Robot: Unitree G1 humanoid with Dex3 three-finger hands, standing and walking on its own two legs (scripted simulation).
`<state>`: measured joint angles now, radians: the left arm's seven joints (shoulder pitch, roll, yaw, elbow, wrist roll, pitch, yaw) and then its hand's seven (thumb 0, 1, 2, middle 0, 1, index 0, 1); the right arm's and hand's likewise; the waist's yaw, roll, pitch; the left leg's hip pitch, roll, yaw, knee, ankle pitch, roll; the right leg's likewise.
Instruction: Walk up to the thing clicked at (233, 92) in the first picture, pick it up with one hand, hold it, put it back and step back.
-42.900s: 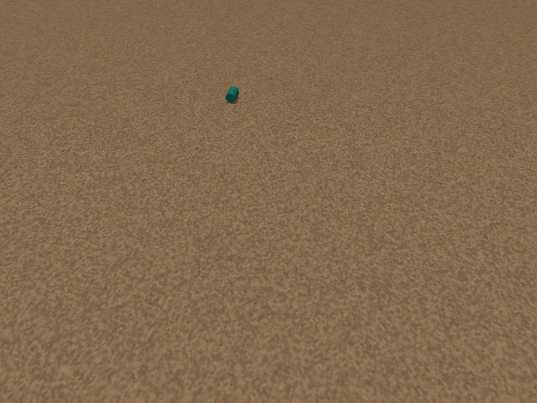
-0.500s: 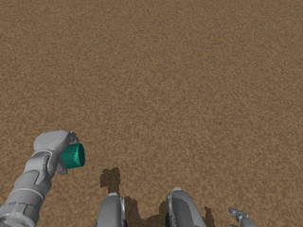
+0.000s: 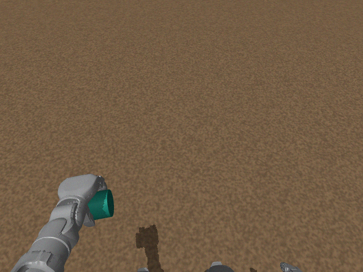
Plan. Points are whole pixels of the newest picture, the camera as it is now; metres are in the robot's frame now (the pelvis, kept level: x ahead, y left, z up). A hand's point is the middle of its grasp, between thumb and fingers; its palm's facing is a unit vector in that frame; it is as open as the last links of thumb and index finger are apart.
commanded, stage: lift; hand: left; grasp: from above
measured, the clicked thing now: (90, 206) +0.33 +0.23 -0.11
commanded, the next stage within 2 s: hold in 0.06 s
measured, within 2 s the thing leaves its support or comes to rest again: neither
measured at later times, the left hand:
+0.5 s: hand (83, 191) +0.34 +0.22 -0.03, palm faces -0.46 -0.07 -0.88, open 9.5 cm
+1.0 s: hand (82, 189) +0.33 +0.21 -0.01, palm faces -0.46 -0.05 -0.88, open 9.5 cm
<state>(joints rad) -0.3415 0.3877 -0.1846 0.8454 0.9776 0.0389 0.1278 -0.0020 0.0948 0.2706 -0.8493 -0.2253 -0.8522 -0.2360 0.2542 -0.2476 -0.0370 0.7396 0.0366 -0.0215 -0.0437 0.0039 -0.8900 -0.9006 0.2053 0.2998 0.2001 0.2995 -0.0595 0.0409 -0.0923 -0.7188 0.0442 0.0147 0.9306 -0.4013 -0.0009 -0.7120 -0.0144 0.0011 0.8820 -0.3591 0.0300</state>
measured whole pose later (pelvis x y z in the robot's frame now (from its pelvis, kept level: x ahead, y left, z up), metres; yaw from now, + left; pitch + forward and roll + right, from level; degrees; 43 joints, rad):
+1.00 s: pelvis +0.03 -0.01 +0.04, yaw +0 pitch +4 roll +0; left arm -0.27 0.38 -0.21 0.71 0.99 0.02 0.00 0.00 0.11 0.23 -0.88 -0.15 -0.88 -0.17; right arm 0.23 -0.26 -0.05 0.69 0.05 0.05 -0.03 0.00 -0.89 -0.90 0.20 0.30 0.20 0.30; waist -0.01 0.05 -0.04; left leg -0.36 0.03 0.04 0.58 -0.29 -0.01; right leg -0.38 -0.02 0.02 0.58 -0.27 0.02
